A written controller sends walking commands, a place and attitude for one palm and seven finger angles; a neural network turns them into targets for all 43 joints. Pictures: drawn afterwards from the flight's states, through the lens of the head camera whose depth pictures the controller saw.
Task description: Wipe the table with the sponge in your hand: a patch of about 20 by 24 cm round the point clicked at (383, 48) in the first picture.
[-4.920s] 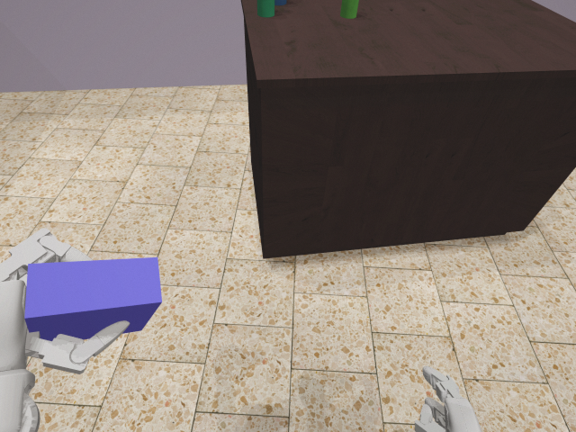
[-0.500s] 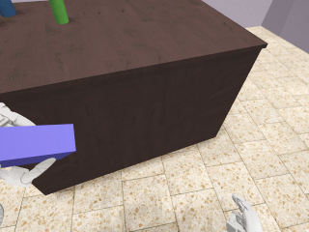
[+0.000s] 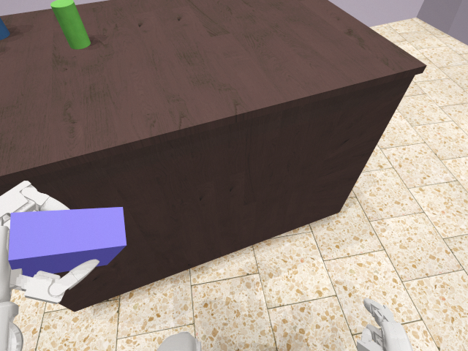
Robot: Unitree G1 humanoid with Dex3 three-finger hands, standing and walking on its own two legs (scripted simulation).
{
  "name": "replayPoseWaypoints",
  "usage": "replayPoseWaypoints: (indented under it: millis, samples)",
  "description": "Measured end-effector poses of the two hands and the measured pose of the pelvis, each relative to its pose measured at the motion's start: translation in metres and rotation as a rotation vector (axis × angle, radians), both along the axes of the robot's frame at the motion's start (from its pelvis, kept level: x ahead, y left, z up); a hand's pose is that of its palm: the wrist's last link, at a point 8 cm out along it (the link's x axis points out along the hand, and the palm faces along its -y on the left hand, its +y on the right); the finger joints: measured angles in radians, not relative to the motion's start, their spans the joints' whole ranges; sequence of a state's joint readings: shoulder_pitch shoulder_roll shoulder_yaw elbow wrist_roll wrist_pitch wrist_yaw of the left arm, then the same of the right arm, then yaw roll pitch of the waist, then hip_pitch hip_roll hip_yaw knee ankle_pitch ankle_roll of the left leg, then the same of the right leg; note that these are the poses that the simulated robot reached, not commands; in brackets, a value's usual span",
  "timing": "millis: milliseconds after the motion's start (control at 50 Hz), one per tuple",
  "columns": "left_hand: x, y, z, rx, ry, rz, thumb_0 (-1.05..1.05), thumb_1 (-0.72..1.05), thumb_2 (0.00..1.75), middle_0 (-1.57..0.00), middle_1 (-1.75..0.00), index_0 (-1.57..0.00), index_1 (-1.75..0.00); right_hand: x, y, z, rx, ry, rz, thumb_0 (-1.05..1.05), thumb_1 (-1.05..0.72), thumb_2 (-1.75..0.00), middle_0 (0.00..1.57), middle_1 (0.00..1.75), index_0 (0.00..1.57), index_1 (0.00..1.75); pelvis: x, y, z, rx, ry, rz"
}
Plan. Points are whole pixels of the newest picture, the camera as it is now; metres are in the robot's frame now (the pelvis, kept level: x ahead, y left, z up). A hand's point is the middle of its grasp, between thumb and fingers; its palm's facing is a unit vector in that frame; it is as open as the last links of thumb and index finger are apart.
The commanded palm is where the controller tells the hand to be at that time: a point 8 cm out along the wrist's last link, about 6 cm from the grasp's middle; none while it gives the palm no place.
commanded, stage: take the last steps up to it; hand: left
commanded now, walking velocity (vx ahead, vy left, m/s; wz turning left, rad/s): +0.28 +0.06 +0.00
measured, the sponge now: (83, 242) +0.23 +0.21 +0.14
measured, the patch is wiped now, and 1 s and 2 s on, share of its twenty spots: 0.00 0.00 0.00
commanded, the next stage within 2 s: come to a stop and stand still in 0.70 s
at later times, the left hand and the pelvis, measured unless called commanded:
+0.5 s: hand (77, 176) +0.31 +0.23 +0.17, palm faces +0.36 -0.78 -0.51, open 9.4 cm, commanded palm +0.26 +0.28 +0.17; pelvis +0.10 +0.01 -0.02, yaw -1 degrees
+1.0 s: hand (60, 148) +0.36 +0.28 +0.17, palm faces +0.42 -0.82 -0.40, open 9.4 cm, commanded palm +0.30 +0.31 +0.17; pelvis +0.14 +0.03 -0.01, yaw +0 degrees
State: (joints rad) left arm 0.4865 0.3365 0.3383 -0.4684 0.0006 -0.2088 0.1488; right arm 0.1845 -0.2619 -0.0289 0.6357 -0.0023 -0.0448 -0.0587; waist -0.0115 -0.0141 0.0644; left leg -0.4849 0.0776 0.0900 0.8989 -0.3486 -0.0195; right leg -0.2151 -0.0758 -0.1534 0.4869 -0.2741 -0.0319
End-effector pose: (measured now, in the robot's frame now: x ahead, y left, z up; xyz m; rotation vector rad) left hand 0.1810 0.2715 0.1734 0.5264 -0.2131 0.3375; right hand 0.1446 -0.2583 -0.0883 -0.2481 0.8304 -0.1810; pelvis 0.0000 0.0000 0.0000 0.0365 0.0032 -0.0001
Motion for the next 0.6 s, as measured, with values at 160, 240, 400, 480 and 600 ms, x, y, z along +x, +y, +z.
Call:
replayPoseWaypoints:
  millis: [160,240,400,480,600]
  samples:
    - [0.036,0.024,0.011,0.03,-0.159,-0.071,-0.01,-0.44,1.01,-0.83,-1.34,-0.83,-1.34,0.045,0.013,0.013,-0.087,-0.085,-0.039,0.01,-0.91,-0.9,0.2,0.3,0.2,0.3,0.04,0.027,-0.017,-0.021,-0.019,-0.017]
    - [0.061,0.041,0.01,0.037,-0.162,-0.037,-0.01,-0.44,1.01,-0.83,-1.34,-0.83,-1.34,0.063,0.045,0.01,-0.004,-0.103,-0.033,0.01,-0.91,-0.9,0.2,0.3,0.2,0.3,0.053,0.031,-0.014,-0.031,-0.019,-0.018]
    - [0.082,0.02,0.015,0.026,-0.077,-0.051,-0.01,-0.44,1.0,-0.83,-1.34,-0.83,-1.34,0.082,0.088,-0.005,0.161,-0.072,0.041,0.01,-0.91,-0.9,0.21,0.3,0.2,0.3,0.079,0.023,-0.005,-0.046,0.001,-0.024]
    - [0.089,0.003,0.015,0.086,-0.05,-0.044,-0.01,-0.44,1.0,-0.83,-1.34,-0.83,-1.34,0.093,0.08,-0.024,0.193,-0.045,0.055,0.01,-0.9,-0.9,0.21,0.3,0.21,0.3,0.094,0.008,-0.013,-0.03,-0.009,-0.019]
    - [0.108,-0.003,0.007,0.041,-0.023,0.01,-0.01,-0.44,1.0,-0.83,-1.34,-0.83,-1.34,0.11,0.04,-0.031,0.133,0.017,0.042,0.01,-0.91,-0.9,0.21,0.3,0.21,0.3,0.109,-0.002,-0.011,-0.014,-0.02,-0.004]
